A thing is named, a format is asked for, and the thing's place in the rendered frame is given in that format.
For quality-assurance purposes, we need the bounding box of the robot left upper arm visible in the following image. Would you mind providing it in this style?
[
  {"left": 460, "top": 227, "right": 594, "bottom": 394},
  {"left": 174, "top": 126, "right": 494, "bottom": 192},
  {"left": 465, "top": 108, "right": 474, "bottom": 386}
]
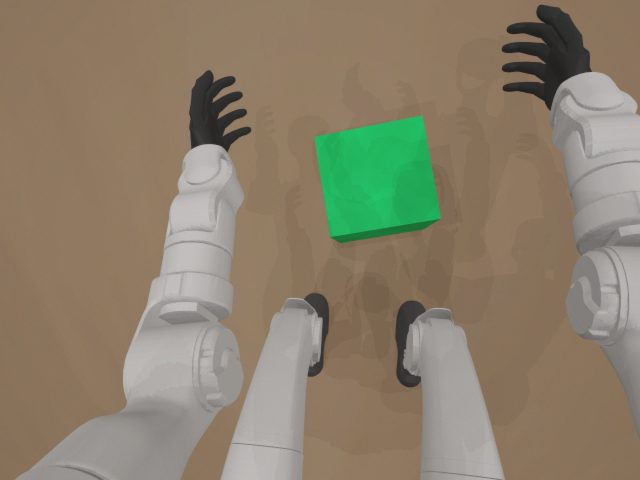
[{"left": 15, "top": 321, "right": 244, "bottom": 480}]

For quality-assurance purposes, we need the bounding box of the robot left hand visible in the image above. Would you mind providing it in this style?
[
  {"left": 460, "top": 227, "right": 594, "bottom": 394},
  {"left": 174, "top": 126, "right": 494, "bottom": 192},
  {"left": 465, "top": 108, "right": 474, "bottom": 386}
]
[{"left": 189, "top": 70, "right": 251, "bottom": 152}]

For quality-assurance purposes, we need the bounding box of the robot right upper arm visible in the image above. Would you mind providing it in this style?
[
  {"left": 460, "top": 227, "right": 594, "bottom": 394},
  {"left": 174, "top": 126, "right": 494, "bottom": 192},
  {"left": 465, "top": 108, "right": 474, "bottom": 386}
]
[{"left": 566, "top": 246, "right": 640, "bottom": 439}]

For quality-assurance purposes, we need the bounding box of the robot right forearm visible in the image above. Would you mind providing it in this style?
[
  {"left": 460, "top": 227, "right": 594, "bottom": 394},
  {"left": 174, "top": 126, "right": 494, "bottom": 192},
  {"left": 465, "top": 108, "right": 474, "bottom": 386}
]
[{"left": 550, "top": 72, "right": 640, "bottom": 256}]

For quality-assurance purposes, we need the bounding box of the robot left forearm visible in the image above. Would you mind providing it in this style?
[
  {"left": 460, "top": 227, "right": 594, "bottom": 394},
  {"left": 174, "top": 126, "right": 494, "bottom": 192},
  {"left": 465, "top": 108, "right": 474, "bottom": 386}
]
[{"left": 123, "top": 144, "right": 244, "bottom": 399}]

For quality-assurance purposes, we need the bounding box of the robot thigh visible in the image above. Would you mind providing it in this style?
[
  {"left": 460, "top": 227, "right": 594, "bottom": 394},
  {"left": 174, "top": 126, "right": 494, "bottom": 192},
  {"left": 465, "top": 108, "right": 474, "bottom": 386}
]
[
  {"left": 407, "top": 318, "right": 505, "bottom": 480},
  {"left": 220, "top": 308, "right": 323, "bottom": 480}
]

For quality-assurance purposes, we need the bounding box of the robot right hand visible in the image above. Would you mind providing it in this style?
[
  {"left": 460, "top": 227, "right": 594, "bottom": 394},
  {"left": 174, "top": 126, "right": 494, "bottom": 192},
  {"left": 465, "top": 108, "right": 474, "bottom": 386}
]
[{"left": 502, "top": 5, "right": 592, "bottom": 111}]

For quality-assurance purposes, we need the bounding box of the left robot thigh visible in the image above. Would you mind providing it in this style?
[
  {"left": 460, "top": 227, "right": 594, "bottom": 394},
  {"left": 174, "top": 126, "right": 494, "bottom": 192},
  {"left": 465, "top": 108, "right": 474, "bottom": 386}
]
[{"left": 220, "top": 308, "right": 323, "bottom": 480}]

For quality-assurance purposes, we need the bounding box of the right robot thigh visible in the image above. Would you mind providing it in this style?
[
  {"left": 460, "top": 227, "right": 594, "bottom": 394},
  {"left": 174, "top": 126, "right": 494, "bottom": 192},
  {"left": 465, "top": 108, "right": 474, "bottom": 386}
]
[{"left": 407, "top": 318, "right": 505, "bottom": 480}]

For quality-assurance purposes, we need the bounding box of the carton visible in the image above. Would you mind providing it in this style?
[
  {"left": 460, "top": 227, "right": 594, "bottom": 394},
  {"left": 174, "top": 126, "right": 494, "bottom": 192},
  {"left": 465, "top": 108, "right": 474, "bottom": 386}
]
[{"left": 314, "top": 116, "right": 441, "bottom": 243}]

